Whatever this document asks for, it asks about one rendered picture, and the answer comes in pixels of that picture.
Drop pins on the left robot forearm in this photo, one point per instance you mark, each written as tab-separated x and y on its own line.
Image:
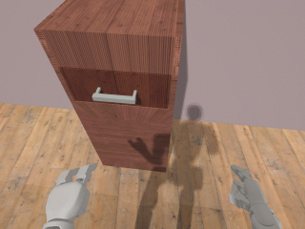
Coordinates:
58	224

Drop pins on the left robot hand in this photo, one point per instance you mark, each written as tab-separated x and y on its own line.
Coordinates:
69	199

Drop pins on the right robot hand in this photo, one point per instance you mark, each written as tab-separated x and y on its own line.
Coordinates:
250	191

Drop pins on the handle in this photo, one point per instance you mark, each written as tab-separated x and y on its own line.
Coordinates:
115	98

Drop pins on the right robot forearm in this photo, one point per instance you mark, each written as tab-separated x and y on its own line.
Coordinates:
263	217

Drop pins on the drawer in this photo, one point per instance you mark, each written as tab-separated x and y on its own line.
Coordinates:
152	89

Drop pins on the cabinet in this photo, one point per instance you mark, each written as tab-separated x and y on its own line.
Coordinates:
136	36

